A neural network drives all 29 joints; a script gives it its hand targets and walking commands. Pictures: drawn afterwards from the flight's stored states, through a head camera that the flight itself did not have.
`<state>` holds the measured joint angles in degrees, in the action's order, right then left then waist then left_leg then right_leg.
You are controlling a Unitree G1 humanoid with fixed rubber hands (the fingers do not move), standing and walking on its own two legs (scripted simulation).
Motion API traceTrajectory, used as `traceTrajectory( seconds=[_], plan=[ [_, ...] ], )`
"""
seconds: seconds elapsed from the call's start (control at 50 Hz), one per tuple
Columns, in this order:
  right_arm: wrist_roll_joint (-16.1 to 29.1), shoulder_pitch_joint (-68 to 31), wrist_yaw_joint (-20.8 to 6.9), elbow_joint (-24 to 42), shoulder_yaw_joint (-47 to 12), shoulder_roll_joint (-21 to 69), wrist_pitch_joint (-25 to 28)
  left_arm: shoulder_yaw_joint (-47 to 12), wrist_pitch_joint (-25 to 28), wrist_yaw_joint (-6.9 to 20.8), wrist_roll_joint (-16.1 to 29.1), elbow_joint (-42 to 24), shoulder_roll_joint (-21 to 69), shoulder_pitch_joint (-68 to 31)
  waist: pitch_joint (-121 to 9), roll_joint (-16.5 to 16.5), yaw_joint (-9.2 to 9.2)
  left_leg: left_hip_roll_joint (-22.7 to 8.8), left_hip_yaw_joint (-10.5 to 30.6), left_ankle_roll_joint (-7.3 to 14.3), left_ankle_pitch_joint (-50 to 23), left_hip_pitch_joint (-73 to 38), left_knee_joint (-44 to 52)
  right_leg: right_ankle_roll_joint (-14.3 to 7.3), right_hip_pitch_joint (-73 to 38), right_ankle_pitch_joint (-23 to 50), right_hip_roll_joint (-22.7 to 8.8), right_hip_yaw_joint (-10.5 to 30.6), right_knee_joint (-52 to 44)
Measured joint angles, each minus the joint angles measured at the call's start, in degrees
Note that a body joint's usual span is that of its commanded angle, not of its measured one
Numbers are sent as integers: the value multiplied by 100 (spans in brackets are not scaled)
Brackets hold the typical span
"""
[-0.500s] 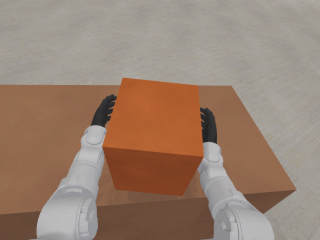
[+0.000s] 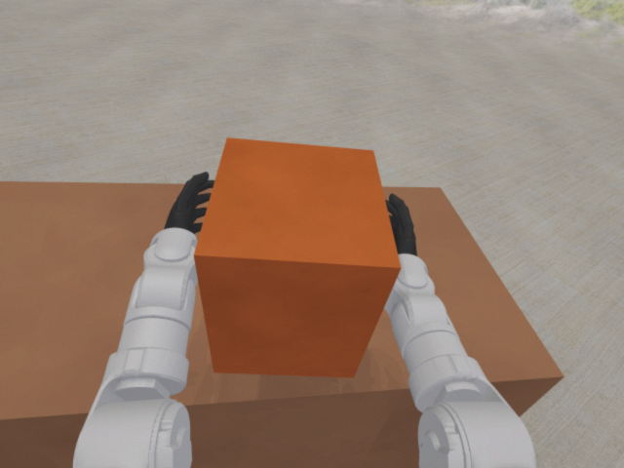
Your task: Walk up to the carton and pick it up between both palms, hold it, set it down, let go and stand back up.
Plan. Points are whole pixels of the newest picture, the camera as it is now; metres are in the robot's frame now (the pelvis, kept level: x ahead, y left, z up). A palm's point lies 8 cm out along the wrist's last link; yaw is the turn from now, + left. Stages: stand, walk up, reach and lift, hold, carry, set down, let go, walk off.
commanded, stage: reach and lift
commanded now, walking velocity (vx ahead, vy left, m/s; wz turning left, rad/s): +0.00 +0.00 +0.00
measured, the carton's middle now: (292, 262) +0.36 +0.01 +0.10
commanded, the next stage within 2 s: hold in 1.18 s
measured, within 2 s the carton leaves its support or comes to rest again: neither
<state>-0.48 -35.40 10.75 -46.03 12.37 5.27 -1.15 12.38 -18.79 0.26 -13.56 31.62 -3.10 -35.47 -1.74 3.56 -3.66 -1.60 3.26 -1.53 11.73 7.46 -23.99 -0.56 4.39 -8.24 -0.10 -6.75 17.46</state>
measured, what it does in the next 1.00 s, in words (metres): stands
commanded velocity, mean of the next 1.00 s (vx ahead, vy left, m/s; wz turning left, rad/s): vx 0.00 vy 0.00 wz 0.00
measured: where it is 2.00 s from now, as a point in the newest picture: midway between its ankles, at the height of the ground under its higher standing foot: outside the picture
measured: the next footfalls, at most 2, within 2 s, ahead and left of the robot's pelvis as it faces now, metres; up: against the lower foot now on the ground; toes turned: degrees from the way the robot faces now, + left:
none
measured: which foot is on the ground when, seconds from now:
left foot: down 0.00-1.00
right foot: down 0.00-1.00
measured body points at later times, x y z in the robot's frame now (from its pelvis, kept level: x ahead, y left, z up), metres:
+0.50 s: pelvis +0.00 +0.00 +0.00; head -0.05 +0.04 +0.45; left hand +0.39 +0.16 +0.16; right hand +0.38 -0.14 +0.15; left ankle +0.02 +0.13 -0.75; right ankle +0.02 -0.11 -0.75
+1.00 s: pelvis +0.00 +0.00 +0.00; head -0.05 +0.04 +0.45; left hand +0.39 +0.16 +0.18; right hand +0.38 -0.13 +0.16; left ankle +0.02 +0.13 -0.75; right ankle +0.02 -0.11 -0.75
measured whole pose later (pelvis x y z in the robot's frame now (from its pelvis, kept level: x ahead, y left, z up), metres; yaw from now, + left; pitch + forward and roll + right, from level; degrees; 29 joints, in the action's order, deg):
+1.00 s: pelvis +0.00 +0.00 +0.00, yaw +0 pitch -5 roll -2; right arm 5.0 -39.7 10.0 -40.8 10.5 3.5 -10.2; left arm 13.0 -31.2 -0.8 -13.6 20.4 -2.6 -36.8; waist -1.7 3.5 -3.7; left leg -1.6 3.3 -1.5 11.4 7.4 -24.0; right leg -0.6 4.4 -7.9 0.0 -6.7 17.5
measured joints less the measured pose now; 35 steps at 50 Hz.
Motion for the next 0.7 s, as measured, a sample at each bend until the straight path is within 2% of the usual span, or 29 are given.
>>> traceTrajectory(
  seconds=[0.34,0.7],
  plan=[
    [271,-264,-39,194,-82,-74,-456,89,-697,-10,0,-571,21,-117,1,0,0,-4,0,0,-17,-1,0,0,0,20,3,0,0],
    [427,-350,-73,383,-135,-136,-722,64,-1023,-88,0,-907,53,-108,1,-5,0,-5,0,0,-22,-1,0,0,0,21,5,0,0]
  ],
)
